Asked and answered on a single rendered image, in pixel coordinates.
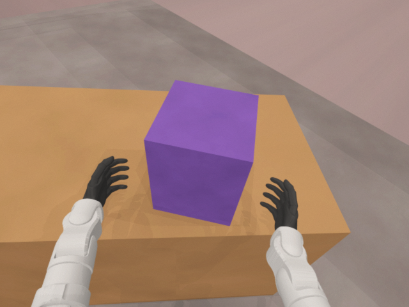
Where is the carton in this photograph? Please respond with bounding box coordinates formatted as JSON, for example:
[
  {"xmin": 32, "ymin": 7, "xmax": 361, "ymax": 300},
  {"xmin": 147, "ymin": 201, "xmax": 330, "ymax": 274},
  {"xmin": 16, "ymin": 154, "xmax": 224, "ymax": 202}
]
[{"xmin": 144, "ymin": 80, "xmax": 259, "ymax": 226}]

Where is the robot right forearm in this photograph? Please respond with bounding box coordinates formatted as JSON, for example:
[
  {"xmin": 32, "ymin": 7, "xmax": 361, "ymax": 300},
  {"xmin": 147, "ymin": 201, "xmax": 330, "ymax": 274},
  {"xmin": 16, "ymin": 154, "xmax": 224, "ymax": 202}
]
[{"xmin": 266, "ymin": 226, "xmax": 331, "ymax": 307}]

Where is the robot left forearm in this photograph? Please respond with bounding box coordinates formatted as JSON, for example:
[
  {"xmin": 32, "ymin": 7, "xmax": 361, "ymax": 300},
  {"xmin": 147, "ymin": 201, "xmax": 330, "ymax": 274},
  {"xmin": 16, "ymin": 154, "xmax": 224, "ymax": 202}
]
[{"xmin": 31, "ymin": 199, "xmax": 104, "ymax": 307}]

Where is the pedestal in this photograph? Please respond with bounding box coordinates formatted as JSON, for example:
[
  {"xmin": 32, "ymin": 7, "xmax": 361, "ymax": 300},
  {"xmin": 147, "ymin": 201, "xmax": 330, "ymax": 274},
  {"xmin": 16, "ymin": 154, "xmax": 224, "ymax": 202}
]
[{"xmin": 0, "ymin": 85, "xmax": 351, "ymax": 307}]

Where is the robot right hand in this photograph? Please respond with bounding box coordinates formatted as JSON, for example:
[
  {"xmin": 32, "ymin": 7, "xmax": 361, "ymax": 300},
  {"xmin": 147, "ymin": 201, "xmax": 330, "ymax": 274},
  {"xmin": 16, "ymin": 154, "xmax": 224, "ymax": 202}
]
[{"xmin": 260, "ymin": 177, "xmax": 298, "ymax": 231}]

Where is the robot left hand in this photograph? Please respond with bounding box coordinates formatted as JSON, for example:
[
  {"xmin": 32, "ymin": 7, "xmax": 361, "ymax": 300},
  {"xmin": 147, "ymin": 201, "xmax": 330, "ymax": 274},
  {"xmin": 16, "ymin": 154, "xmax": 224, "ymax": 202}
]
[{"xmin": 83, "ymin": 156, "xmax": 129, "ymax": 207}]

